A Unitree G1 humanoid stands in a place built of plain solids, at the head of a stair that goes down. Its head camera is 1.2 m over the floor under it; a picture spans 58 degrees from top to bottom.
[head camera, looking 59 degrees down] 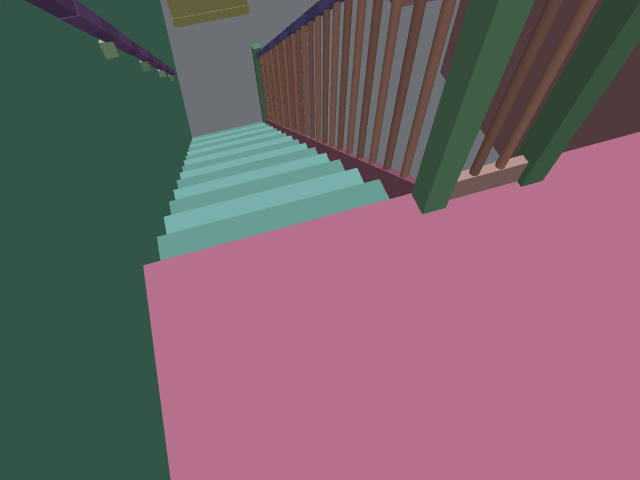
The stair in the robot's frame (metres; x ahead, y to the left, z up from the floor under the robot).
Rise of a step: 0.18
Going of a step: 0.22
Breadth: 0.90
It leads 18 degrees to the left of straight ahead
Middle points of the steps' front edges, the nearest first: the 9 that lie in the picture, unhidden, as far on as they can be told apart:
0.77 0.12 0.00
0.98 0.18 -0.18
1.19 0.25 -0.36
1.41 0.32 -0.54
1.62 0.39 -0.72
1.83 0.46 -0.90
2.04 0.53 -1.09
2.26 0.60 -1.27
2.47 0.67 -1.45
